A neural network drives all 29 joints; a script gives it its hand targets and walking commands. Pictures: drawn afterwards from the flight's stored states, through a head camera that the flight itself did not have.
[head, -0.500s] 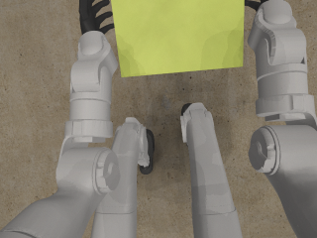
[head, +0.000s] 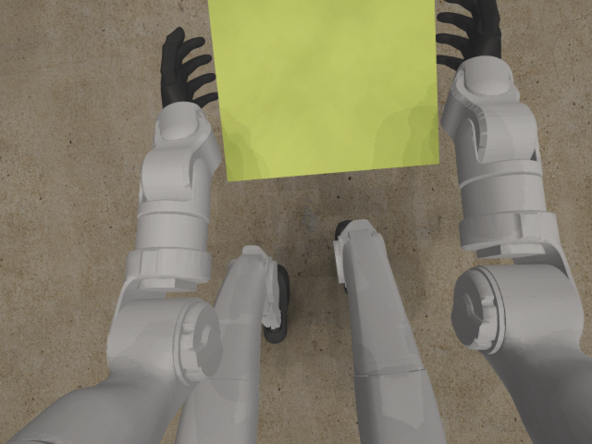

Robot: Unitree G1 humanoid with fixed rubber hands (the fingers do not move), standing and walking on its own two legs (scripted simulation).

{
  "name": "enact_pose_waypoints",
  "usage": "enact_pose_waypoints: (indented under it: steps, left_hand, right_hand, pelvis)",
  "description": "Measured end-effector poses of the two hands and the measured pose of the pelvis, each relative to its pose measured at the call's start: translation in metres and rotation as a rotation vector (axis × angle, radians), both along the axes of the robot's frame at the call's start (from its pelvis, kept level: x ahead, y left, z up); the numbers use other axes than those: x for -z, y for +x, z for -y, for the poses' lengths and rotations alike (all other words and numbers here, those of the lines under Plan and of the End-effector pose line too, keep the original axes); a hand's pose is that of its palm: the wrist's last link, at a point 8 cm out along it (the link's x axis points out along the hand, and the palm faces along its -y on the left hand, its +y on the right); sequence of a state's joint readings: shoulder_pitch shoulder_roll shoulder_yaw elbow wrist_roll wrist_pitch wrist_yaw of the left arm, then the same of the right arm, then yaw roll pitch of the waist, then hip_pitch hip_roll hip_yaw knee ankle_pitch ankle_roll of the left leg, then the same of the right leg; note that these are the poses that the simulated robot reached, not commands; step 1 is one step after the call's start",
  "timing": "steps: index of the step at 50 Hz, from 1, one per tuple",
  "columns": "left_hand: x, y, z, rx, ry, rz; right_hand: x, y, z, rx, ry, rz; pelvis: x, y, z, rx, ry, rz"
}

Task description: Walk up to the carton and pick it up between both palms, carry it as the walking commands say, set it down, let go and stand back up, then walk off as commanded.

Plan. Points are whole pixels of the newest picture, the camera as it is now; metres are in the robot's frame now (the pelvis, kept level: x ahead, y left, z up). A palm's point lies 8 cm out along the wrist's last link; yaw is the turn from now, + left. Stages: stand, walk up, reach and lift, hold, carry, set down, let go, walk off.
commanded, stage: reach and lift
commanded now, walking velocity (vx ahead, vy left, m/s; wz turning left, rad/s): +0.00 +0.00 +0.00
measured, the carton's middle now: (322, 59) +0.55 -0.06 -0.14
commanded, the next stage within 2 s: none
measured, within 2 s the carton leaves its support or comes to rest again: neither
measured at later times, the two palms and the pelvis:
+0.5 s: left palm (127, 96) +0.45 +0.12 +0.04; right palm (517, 34) +0.46 -0.20 +0.05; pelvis +0.05 +0.01 +0.06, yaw +0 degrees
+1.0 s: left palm (22, 65) +0.44 +0.14 +0.13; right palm out of the picture +0.44 -0.20 +0.15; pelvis +0.14 +0.00 +0.14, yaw +1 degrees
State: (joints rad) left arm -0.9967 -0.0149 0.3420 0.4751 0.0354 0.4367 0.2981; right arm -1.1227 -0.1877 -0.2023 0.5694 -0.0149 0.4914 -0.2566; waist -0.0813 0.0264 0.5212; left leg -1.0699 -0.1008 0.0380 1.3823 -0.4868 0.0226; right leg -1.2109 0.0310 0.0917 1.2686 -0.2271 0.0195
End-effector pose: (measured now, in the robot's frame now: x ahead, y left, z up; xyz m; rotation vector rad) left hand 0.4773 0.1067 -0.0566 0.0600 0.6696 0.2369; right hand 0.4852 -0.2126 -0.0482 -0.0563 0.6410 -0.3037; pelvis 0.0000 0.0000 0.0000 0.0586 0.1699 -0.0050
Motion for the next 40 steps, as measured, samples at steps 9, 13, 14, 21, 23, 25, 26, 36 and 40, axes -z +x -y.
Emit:
enact_pose_waypoints:
  steps: [9,13,14,21,23,25,26,36,40]
  left_hand:
    - [-0.029,-0.007,-0.007,-0.002,0.010,-0.018]
    - [-0.044,-0.010,-0.010,-0.003,0.001,-0.009]
    - [-0.048,-0.011,-0.010,0.000,0.001,-0.008]
    - [-0.072,-0.020,-0.014,0.009,0.011,-0.050]
    - [-0.082,-0.022,-0.014,0.019,0.011,-0.066]
    - [-0.095,-0.023,-0.014,0.032,0.004,-0.083]
    - [-0.102,-0.023,-0.014,0.041,-0.004,-0.090]
    - [-0.184,-0.012,-0.022,0.146,-0.081,-0.038]
    - [-0.196,-0.016,-0.030,0.153,-0.106,-0.024]
  right_hand:
    - [-0.030,-0.007,-0.008,-0.002,-0.013,-0.010]
    - [-0.047,-0.009,-0.010,-0.002,-0.013,0.004]
    - [-0.050,-0.010,-0.011,-0.002,-0.011,0.006]
    - [-0.076,-0.018,-0.014,-0.016,-0.023,-0.028]
    - [-0.086,-0.021,-0.014,-0.019,-0.030,-0.044]
    - [-0.100,-0.024,-0.014,-0.020,-0.037,-0.060]
    - [-0.108,-0.025,-0.013,-0.019,-0.040,-0.067]
    - [-0.187,-0.033,-0.011,-0.012,0.013,-0.012]
    - [-0.201,-0.033,-0.013,-0.055,0.056,0.007]
  pelvis:
    - [-0.023,0.004,-0.001,-0.009,-0.018,0.017]
    - [-0.035,0.005,-0.003,-0.011,-0.028,0.051]
    - [-0.037,0.006,-0.004,-0.011,-0.029,0.053]
    - [-0.053,0.023,-0.007,-0.012,-0.036,-0.035]
    - [-0.057,0.033,-0.007,-0.014,-0.039,-0.083]
    - [-0.062,0.045,-0.007,-0.015,-0.042,-0.133]
    - [-0.065,0.052,-0.008,-0.015,-0.044,-0.150]
    - [-0.108,0.106,-0.007,-0.007,-0.058,-0.048]
    - [-0.123,0.121,-0.007,-0.020,-0.065,0.003]
